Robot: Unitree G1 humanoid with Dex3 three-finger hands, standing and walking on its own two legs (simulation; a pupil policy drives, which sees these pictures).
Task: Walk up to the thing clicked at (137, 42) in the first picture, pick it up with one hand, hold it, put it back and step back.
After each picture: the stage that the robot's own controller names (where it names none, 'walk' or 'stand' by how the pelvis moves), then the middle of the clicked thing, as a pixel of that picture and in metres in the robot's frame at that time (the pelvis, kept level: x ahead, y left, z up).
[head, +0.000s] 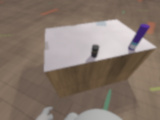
stand; (137, 38) +0.79 -0.40 +0.06
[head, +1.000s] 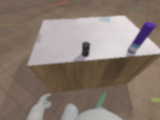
sink last; (139, 39) +0.65 -0.34 +0.11
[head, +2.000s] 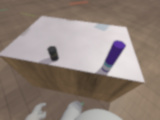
sink last; (111, 58) +0.45 -0.07 +0.09
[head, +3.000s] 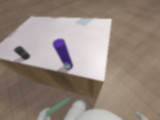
rise first; (64, 56) +0.39 +0.23 +0.09
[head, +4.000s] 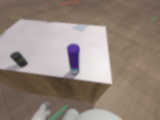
stand; (74, 61) +0.38 +0.13 +0.08
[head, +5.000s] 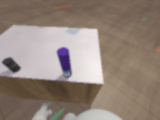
stand; (65, 64) +0.37 +0.19 +0.07
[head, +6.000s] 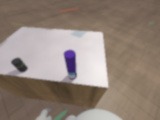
stand; (71, 66) +0.37 +0.16 +0.06
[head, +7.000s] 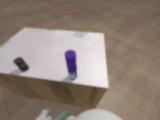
stand; (71, 66) +0.37 +0.15 +0.06
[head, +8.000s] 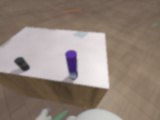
rise first; (72, 66) +0.37 +0.15 +0.06
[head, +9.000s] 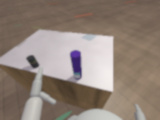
rise first; (76, 66) +0.38 +0.15 +0.06
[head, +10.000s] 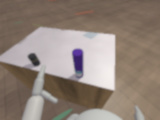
go down; (78, 65) +0.38 +0.14 +0.06
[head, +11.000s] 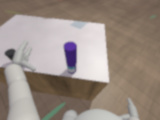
go down; (71, 60) +0.40 +0.13 +0.08
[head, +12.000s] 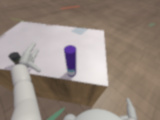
go down; (71, 63) +0.39 +0.13 +0.08
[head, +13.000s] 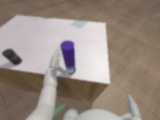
close in; (69, 60) +0.38 +0.14 +0.10
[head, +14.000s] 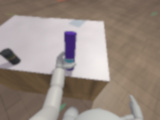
close; (70, 52) +0.43 +0.14 +0.12
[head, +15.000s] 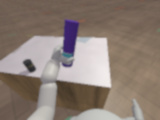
lift; (69, 45) +0.37 +0.14 +0.28
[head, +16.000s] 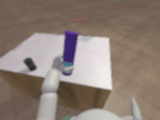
hold; (69, 55) +0.34 +0.15 +0.22
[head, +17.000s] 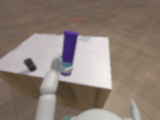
hold; (68, 55) +0.34 +0.15 +0.23
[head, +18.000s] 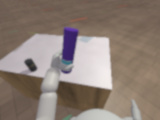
crouch; (68, 52) +0.34 +0.15 +0.24
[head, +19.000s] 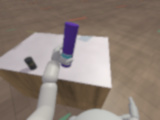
crouch; (68, 47) +0.37 +0.15 +0.25
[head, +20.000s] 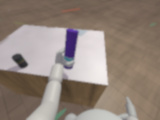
lower; (70, 50) +0.42 +0.15 +0.17
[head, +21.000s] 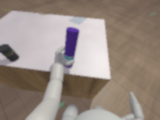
lower; (70, 49) +0.44 +0.14 +0.13
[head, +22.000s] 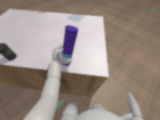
lower; (68, 48) +0.45 +0.14 +0.13
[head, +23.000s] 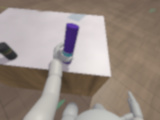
lower; (69, 46) +0.46 +0.14 +0.14
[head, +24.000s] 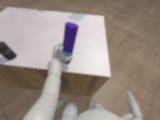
loosen; (68, 45) +0.46 +0.14 +0.14
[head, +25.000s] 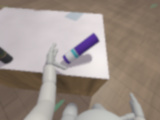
withdraw; (80, 49) +0.48 +0.06 +0.09
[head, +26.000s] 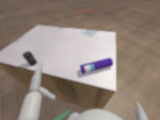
sink last; (96, 65) +0.45 +0.01 +0.01
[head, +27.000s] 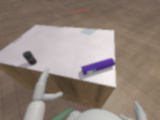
stand; (97, 66) +0.44 -0.01 +0.01
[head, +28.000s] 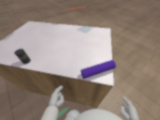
stand; (98, 69) +0.40 -0.03 +0.03
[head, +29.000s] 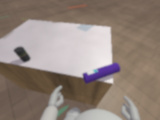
stand; (101, 72) +0.37 -0.05 +0.03
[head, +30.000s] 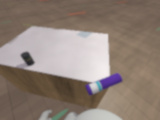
stand; (103, 83) +0.32 -0.08 -0.02
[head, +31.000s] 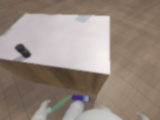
walk; (81, 98) +0.28 +0.12 -0.71
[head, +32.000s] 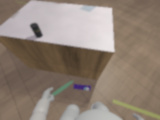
walk; (82, 87) +0.42 +0.07 -0.72
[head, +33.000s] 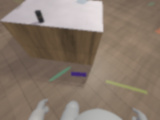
walk; (78, 74) +0.63 +0.16 -0.72
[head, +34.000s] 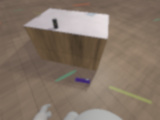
stand; (82, 80) +0.67 +0.09 -0.74
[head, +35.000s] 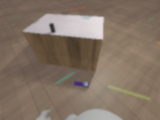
stand; (81, 84) +0.64 +0.12 -0.75
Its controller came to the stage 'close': yes
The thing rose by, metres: 0.20
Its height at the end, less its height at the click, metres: -0.81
